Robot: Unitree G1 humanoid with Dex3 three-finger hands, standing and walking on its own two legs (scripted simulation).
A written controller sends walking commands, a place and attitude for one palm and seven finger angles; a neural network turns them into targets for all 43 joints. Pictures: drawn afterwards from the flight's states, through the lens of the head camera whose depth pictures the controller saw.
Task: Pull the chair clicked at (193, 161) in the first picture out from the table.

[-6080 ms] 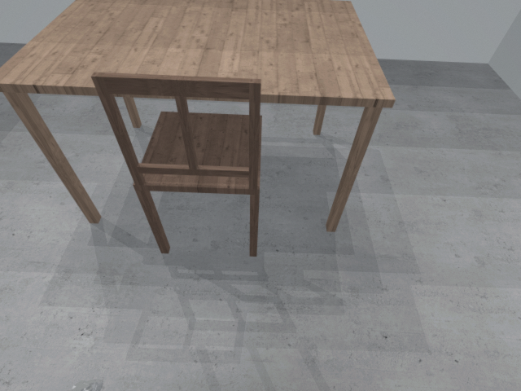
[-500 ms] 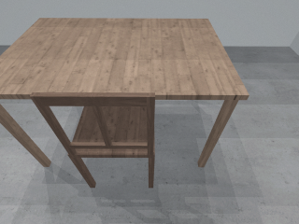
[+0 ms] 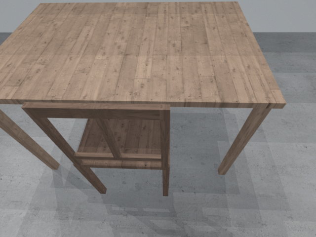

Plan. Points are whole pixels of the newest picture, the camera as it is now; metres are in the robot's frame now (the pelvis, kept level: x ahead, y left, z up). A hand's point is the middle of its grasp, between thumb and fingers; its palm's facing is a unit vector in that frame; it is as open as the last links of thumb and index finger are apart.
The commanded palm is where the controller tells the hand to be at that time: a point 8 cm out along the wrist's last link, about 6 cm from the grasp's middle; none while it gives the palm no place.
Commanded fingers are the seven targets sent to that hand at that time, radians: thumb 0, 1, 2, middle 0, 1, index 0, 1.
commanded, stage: come to a stop and stand still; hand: left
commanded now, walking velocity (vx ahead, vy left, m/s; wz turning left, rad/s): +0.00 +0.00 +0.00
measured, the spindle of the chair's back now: (109, 138) +0.42 +0.20 -0.09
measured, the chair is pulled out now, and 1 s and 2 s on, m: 0.00 0.00 0.00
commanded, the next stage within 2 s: look again from close up in 0.98 s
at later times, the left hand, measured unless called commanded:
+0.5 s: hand out of the picture +0.01 +0.20 -0.16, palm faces +0.01 -0.98 -0.19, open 7.3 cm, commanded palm none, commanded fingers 0.00 0.90 0.90 -0.20 -0.30 -0.20 -0.30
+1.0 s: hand out of the picture +0.01 +0.21 -0.15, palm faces -0.01 -0.97 -0.22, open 7.4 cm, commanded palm none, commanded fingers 0.00 0.90 0.90 -0.20 -0.30 -0.20 -0.30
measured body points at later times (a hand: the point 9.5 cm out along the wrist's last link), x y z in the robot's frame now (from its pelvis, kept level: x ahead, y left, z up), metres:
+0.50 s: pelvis -0.02 +0.03 +0.02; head +0.00 +0.03 +0.47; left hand +0.01 +0.26 -0.14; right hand +0.01 -0.21 -0.14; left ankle -0.02 +0.12 -0.73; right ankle +0.01 -0.11 -0.73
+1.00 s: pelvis +0.00 +0.03 +0.01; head +0.00 +0.01 +0.46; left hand +0.02 +0.26 -0.14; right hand +0.01 -0.19 -0.15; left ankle -0.02 +0.12 -0.73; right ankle +0.01 -0.11 -0.73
